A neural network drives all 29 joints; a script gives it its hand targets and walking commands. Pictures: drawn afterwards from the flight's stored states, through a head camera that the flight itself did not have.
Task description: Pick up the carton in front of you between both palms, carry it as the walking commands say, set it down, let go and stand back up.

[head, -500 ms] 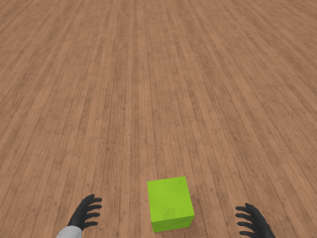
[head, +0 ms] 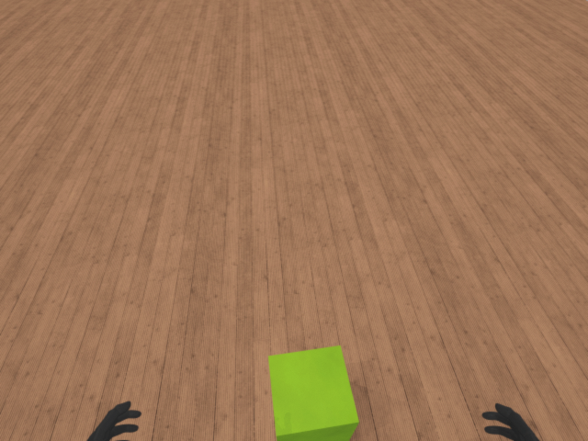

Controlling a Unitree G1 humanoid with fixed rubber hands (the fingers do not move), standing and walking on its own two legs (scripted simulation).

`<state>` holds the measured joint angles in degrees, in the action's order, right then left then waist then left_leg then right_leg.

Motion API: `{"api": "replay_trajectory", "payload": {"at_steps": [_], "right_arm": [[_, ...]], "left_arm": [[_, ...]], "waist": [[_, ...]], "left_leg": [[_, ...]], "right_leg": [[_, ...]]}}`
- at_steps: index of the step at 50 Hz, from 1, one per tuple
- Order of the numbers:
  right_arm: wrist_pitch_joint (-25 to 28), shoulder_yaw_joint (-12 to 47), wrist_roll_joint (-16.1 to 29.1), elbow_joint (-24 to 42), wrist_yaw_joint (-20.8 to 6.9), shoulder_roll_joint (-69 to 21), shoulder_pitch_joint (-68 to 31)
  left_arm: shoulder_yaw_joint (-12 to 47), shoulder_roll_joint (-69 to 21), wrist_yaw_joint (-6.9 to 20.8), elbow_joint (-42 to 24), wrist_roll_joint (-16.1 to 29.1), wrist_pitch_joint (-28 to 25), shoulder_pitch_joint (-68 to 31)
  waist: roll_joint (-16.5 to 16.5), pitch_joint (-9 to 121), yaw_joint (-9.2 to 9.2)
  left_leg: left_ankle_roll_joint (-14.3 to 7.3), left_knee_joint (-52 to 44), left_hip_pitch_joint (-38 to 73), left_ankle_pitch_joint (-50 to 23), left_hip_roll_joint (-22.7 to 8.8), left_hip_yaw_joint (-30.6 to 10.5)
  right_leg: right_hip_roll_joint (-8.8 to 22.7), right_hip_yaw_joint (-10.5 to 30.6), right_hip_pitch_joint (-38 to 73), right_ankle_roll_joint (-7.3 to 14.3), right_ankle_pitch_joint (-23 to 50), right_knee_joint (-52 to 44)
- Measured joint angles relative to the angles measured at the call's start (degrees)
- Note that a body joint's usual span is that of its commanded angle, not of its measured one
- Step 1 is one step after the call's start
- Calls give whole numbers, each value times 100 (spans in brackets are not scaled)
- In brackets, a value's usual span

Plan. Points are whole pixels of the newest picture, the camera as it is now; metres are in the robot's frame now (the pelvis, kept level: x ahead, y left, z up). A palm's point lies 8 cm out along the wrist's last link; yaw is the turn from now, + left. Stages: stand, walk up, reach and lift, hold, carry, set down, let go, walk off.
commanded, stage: stand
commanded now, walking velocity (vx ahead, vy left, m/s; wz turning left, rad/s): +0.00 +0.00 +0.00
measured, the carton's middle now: (309, 400) +0.37 -0.02 -0.65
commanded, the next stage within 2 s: none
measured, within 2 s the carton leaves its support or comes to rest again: neither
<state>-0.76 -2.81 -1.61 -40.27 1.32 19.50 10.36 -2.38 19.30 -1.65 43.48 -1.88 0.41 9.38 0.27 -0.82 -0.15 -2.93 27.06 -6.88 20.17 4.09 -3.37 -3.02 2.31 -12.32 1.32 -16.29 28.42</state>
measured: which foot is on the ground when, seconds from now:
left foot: down 0.00-1.00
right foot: down 0.00-1.00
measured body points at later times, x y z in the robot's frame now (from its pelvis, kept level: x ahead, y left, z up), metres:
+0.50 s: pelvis -0.02 +0.00 +0.01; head -0.01 +0.00 +0.46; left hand +0.11 +0.30 -0.10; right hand +0.10 -0.30 -0.10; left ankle -0.07 +0.09 -0.74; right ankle -0.02 -0.11 -0.74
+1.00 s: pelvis -0.03 -0.01 +0.01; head -0.03 -0.01 +0.46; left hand +0.08 +0.31 -0.10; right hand +0.08 -0.31 -0.11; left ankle -0.07 +0.09 -0.74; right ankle -0.02 -0.11 -0.74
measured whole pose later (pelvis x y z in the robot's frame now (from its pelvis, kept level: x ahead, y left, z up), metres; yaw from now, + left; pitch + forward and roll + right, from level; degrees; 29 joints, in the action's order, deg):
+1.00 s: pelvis -0.03 -0.01 +0.01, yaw +0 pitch -2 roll +0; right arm 0.7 -0.4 -1.0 -54.1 1.3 21.9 9.6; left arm -0.7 21.6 -0.9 55.9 -1.1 -1.2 7.3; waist 0.9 -1.6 -0.6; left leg -2.4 19.8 -3.3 14.2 4.0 -4.0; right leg -2.6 2.0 -8.6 1.7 -10.6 21.4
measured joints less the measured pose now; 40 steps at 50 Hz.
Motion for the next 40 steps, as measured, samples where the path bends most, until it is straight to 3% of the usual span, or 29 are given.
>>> {"api": "replay_trajectory", "payload": {"at_steps": [40], "right_arm": [[130, 183, 51, -1178, 4, 178, -54]], "left_arm": [[123, 225, 75, 1089, 87, -127, -169]], "waist": [[40, -52, -7]], "left_leg": [[35, -602, 308, -513, -15, -56]], "right_leg": [[30, -34, 349, 17, 519, -652]]}}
